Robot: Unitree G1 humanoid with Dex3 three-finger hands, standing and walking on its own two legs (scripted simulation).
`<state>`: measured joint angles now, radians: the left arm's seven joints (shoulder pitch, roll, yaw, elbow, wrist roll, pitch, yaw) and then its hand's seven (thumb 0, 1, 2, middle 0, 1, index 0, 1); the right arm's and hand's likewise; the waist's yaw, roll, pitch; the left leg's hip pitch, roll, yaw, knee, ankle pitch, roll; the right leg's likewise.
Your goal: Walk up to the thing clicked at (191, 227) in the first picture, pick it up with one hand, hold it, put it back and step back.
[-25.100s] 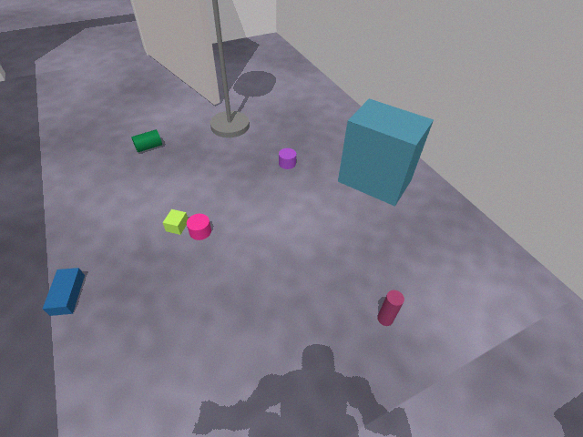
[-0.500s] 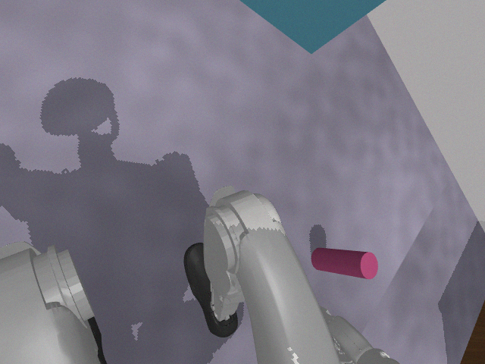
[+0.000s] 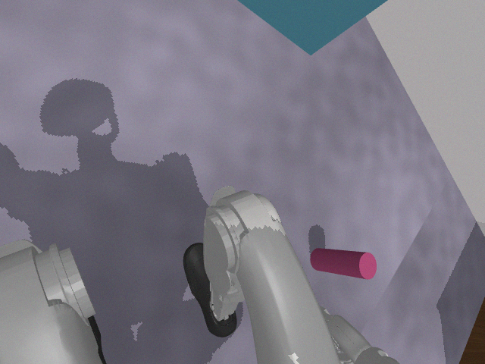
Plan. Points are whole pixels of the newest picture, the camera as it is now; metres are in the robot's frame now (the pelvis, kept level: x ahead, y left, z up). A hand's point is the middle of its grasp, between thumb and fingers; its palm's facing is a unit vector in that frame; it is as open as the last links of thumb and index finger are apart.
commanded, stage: withdraw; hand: left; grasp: from above
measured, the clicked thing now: out of the picture +0.45 +0.37 -0.27
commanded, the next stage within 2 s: home in 0.94 s
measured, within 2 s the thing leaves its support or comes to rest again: neither
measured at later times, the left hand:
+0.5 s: hand out of the picture +0.45 +0.40 -0.08, palm faces -0.38 -0.09 -0.92, open 14.1 cm
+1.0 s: hand out of the picture +0.44 +0.37 -0.12, palm faces -0.41 -0.09 -0.91, open 14.0 cm
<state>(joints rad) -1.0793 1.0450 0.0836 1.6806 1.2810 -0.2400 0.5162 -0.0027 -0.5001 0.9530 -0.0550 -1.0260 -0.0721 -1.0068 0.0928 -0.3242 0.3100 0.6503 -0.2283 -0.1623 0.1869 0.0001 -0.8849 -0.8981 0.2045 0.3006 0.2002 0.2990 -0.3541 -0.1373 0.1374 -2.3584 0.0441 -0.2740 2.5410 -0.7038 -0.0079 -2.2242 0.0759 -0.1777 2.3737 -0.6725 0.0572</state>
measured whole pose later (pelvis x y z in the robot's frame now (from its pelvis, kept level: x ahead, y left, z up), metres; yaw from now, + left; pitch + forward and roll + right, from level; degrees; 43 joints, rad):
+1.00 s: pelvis -0.01 +0.00 +0.02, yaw +5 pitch +31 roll -11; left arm -1.01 0.90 0.09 1.35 1.28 -0.27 0.27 0.00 -0.51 1.00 -0.08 -1.02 -0.09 -1.01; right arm 0.20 -0.30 0.16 0.66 -0.14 0.04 0.11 0.00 -0.90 -0.90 0.20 0.30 0.20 0.30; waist -0.27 -0.04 0.02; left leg -2.35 0.02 -0.18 2.41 -0.62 0.00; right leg -2.22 0.03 -0.11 2.31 -0.65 0.04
